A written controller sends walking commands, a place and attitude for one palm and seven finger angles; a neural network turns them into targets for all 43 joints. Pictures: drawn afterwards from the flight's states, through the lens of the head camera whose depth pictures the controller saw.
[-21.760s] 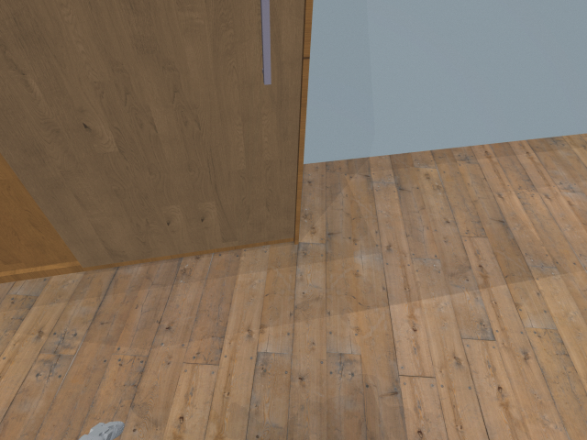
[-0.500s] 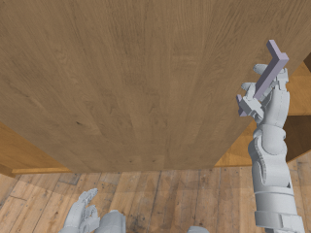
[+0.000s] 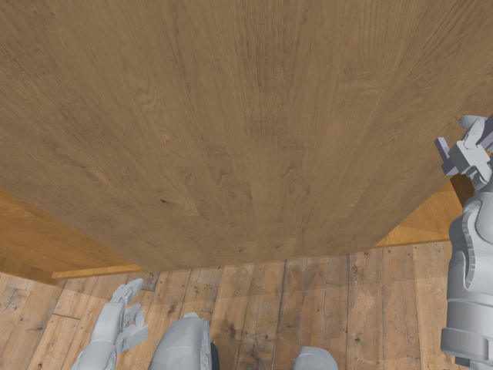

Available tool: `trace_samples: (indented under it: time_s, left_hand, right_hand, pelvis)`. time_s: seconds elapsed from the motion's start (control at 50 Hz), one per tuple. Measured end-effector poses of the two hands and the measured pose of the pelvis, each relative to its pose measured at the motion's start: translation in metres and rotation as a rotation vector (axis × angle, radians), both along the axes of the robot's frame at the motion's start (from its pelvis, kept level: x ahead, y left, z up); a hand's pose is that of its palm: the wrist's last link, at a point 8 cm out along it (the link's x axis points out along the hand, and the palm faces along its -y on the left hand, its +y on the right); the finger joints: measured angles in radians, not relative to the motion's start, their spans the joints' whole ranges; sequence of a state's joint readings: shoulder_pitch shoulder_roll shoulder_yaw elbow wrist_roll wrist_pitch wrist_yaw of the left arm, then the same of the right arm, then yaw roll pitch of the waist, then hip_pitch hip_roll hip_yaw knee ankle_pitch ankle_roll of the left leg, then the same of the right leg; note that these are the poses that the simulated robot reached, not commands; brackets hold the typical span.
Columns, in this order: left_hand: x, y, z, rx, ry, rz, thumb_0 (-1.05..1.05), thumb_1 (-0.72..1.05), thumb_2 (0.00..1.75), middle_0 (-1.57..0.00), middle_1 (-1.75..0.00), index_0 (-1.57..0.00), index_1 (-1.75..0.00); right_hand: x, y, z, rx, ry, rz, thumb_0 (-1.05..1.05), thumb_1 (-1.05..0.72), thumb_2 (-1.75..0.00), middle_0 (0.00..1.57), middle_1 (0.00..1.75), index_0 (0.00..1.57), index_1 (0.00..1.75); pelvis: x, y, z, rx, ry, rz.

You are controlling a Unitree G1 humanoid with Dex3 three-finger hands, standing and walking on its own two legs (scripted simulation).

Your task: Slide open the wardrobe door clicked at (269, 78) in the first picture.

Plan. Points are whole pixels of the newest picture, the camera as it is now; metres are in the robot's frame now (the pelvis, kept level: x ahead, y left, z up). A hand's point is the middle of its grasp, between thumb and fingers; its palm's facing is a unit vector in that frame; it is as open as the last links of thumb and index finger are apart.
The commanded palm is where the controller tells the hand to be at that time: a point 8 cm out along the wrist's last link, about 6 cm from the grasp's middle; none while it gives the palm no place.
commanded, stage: stop walking and hold the door there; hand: right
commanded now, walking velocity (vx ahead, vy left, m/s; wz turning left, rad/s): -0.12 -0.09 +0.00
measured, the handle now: (481, 119) +0.40 -0.36 +0.11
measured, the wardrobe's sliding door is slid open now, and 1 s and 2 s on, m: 0.43 0.43 0.43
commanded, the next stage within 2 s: none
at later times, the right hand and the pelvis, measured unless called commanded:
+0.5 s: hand (472, 150) +0.35 -0.33 +0.11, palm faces +0.62 +0.70 -0.35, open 6.7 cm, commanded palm +0.30 -0.34 +0.09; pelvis +0.02 +0.04 -0.02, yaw +5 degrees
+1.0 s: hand (474, 150) +0.35 -0.33 +0.11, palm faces +0.53 +0.79 -0.31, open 6.4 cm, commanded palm +0.30 -0.35 +0.09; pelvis -0.04 +0.01 -0.01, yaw +9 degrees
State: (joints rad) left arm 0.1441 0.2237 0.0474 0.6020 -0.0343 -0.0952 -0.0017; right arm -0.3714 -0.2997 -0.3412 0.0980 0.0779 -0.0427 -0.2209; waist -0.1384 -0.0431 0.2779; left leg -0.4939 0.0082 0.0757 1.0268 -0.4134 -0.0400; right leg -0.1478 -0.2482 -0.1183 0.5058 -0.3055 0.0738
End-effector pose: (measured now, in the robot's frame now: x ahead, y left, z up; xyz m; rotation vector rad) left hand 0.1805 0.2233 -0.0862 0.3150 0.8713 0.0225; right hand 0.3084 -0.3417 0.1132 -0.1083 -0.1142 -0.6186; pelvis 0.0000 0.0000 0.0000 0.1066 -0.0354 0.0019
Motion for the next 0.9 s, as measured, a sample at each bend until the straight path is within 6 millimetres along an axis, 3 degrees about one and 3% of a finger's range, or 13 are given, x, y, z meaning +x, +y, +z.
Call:
trace_samples:
  time_s: [0.06,0.14,0.2,0.26,0.34,0.44,0.56,0.66,0.78,0.9]
  left_hand:
    - [0.014,0.000,0.006,-0.028,-0.032,-0.014,0.02,0.90,0.90,-0.20,-0.30,-0.20,-0.30]
    - [0.031,0.016,0.001,-0.086,-0.111,0.020,0.01,0.90,0.90,-0.21,-0.30,-0.20,-0.30]
    - [0.043,0.039,-0.016,-0.119,-0.172,0.034,0.01,0.90,0.90,-0.21,-0.30,-0.20,-0.30]
    - [0.048,0.071,-0.033,-0.092,-0.195,0.109,0.01,0.90,0.90,-0.21,-0.30,-0.20,-0.30]
    - [0.026,0.105,-0.038,-0.057,-0.179,0.228,0.01,0.90,0.90,-0.21,-0.30,-0.20,-0.30]
    - [-0.028,0.122,-0.030,0.017,-0.101,0.297,0.01,0.91,0.90,-0.20,-0.30,-0.19,-0.30]
    - [-0.092,0.116,-0.019,0.126,-0.040,0.324,0.02,0.91,0.90,-0.20,-0.30,-0.19,-0.30]
    - [-0.132,0.082,-0.010,0.083,0.008,0.373,0.02,0.91,0.90,-0.20,-0.29,-0.19,-0.30]
    - [-0.152,0.047,-0.017,0.004,0.060,0.347,0.02,0.90,0.90,-0.21,-0.30,-0.20,-0.30]
    - [-0.158,0.048,-0.032,-0.028,0.041,0.352,0.02,0.90,0.90,-0.21,-0.30,-0.20,-0.30]
  right_hand:
    - [-0.001,-0.005,0.000,-0.081,0.035,0.010,-0.02,-0.78,-0.87,0.29,1.32,0.06,1.29]
    - [-0.004,-0.011,0.008,-0.237,0.155,-0.005,-0.09,-0.69,-0.84,0.35,1.35,0.13,1.31]
    - [-0.004,-0.009,0.010,-0.268,0.190,-0.074,-0.11,-0.66,-0.84,0.37,1.31,0.15,1.31]
    - [-0.005,-0.005,0.012,-0.281,0.236,-0.139,-0.13,-0.65,-0.84,0.38,1.30,0.16,1.32]
    - [-0.006,-0.004,0.016,-0.272,0.291,-0.162,-0.14,-0.64,-0.81,0.38,1.30,0.20,1.32]
    - [-0.007,-0.008,0.015,-0.243,0.254,-0.135,-0.13,-0.62,-0.82,0.37,1.33,0.24,1.30]
    - [-0.006,-0.014,0.005,-0.193,0.117,-0.057,-0.12,-0.62,-0.84,0.36,1.37,0.25,1.26]
    - [-0.006,-0.013,0.006,-0.152,0.132,-0.033,-0.10,-0.65,-0.82,0.32,1.36,0.23,1.26]
    - [-0.006,-0.015,0.010,-0.152,0.177,-0.007,-0.10,-0.67,-0.79,0.31,1.34,0.22,1.31]
    - [-0.006,-0.013,0.013,-0.182,0.220,-0.017,-0.10,-0.67,-0.81,0.32,1.31,0.21,1.33]
  pelvis:
    - [0.012,0.013,0.003,0.011,-0.006,0.022]
    - [0.031,0.036,-0.004,-0.002,-0.014,0.055]
    - [0.046,0.056,-0.024,-0.064,-0.024,0.057]
    - [0.045,0.057,-0.032,-0.083,-0.022,0.084]
    - [0.036,0.050,-0.026,-0.116,-0.024,0.092]
    - [0.025,0.046,-0.021,-0.134,-0.024,0.085]
    - [0.009,0.028,-0.029,-0.092,-0.018,0.081]
    - [0.000,0.021,-0.012,-0.067,-0.016,0.104]
    - [-0.009,0.018,-0.005,-0.062,0.020,0.142]
    - [-0.029,0.017,-0.011,-0.072,0.029,0.167]
